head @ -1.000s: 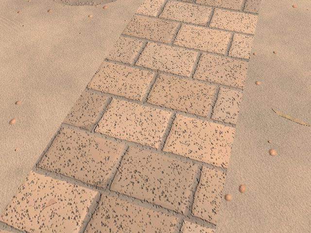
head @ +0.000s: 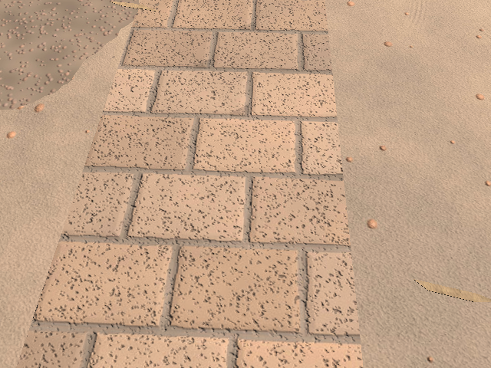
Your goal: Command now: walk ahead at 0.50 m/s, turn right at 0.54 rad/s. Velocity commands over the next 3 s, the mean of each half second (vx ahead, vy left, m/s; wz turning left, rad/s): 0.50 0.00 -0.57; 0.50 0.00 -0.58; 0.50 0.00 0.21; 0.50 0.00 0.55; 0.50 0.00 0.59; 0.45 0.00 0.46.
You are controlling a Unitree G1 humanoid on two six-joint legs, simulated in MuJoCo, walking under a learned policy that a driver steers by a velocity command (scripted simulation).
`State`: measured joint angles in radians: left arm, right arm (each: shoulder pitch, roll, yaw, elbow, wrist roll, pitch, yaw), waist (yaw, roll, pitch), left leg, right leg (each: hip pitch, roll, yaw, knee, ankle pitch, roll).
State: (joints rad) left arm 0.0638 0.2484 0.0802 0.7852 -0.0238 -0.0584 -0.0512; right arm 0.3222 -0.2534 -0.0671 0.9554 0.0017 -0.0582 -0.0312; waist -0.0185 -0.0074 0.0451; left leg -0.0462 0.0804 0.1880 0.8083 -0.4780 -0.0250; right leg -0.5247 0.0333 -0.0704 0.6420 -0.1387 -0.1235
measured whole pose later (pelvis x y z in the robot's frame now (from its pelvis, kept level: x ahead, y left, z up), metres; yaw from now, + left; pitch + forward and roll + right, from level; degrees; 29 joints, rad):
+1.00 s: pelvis +0.52 -0.12 +0.00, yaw -35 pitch +2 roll +1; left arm 0.07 0.28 0.07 0.60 -0.02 -0.03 -0.04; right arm 0.32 -0.31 -0.08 0.86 0.01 -0.06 -0.01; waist -0.06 -0.01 0.05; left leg -0.05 0.11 0.20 0.73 -0.51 -0.04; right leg -0.52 0.01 -0.05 0.64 -0.13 -0.10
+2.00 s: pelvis +1.04 -0.39 +0.01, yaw -7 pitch +3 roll -1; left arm 0.05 0.27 0.05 0.67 0.01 -0.13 -0.02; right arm 0.37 -0.31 -0.08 0.71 0.02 -0.03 -0.02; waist -0.07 0.02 -0.01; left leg -0.16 -0.10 -0.23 0.70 -0.51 0.05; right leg -0.46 0.03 0.04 0.51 -0.09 -0.01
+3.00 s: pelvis +1.58 -0.33 +0.01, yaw +24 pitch +2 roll +0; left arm 0.04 0.27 0.03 0.70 0.03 -0.12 -0.04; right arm 0.35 -0.30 -0.07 0.73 0.01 -0.03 -0.02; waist -0.07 0.01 0.02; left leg -0.16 -0.08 -0.17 0.72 -0.52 0.02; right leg -0.48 0.01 0.00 0.51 -0.07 -0.01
